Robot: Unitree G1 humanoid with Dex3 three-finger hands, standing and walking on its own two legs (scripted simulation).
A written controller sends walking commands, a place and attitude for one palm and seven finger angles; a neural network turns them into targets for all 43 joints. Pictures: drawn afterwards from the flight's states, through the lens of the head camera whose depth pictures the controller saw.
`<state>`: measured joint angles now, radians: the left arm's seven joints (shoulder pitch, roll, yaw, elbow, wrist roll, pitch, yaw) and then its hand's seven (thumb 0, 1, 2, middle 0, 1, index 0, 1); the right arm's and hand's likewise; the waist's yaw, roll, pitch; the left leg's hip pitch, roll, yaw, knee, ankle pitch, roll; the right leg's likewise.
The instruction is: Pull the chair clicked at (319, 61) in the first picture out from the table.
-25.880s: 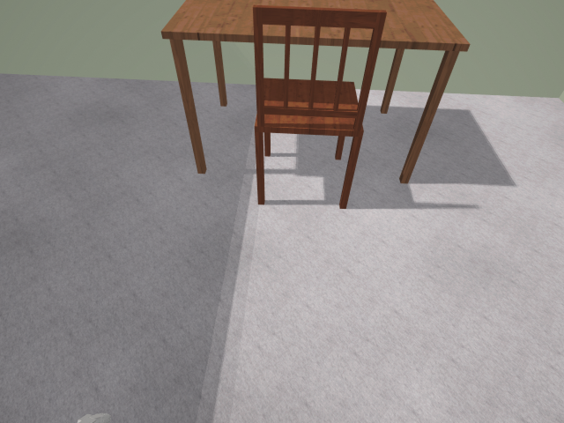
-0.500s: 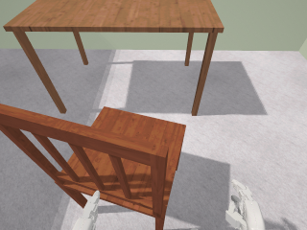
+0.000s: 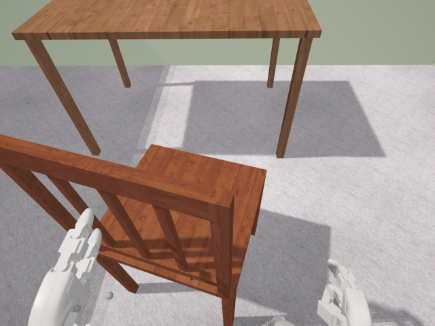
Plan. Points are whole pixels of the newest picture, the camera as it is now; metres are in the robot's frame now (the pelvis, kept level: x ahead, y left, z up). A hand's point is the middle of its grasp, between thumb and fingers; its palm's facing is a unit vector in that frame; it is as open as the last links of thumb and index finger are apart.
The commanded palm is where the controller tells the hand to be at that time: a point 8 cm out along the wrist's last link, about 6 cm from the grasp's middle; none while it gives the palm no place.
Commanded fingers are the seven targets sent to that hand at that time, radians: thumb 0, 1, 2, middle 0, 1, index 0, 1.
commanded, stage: draw the hand back to the body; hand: left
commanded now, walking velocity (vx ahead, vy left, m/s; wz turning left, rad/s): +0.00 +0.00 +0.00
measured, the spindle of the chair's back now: (129, 227) +0.31 +0.20 -0.01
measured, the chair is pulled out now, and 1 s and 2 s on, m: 0.61 0.61 0.61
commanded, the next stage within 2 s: step back with the hand held close in 1.12 s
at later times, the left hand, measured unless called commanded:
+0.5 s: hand (30, 242) +0.19 +0.24 +0.18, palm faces +0.39 -0.81 -0.43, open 12.8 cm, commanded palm +0.15 +0.28 +0.20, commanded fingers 0.00 0.50 0.71 -0.14 -0.22 -0.14 -0.22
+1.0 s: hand (4, 202) +0.22 +0.26 +0.22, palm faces +0.45 -0.78 -0.44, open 7.6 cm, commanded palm +0.17 +0.30 +0.24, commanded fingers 0.00 0.90 0.90 -0.20 -0.30 -0.20 -0.30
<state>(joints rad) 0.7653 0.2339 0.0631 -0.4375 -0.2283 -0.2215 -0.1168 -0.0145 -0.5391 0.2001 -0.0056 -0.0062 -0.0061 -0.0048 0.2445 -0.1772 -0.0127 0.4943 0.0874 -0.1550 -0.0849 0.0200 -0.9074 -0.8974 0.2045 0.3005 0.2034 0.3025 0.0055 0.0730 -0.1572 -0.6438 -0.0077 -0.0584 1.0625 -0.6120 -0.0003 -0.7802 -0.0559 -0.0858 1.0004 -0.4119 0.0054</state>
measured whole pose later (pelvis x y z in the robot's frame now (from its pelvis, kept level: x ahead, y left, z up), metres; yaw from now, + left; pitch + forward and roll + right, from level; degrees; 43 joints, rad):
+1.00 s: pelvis +0.03 +0.00 +0.07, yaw -1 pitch -3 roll -1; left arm 0.49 0.33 0.33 -0.39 -0.06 -0.05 0.15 0.01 0.86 0.88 -0.21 -0.30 -0.21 -0.30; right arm 0.21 -0.23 -0.01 0.66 0.03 -0.14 -0.08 0.02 -0.91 -0.90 0.20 0.30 0.20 0.30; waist 0.05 0.10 0.01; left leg -0.01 0.01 -0.04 0.42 -0.35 0.00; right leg -0.18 -0.03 -0.08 0.44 -0.21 0.01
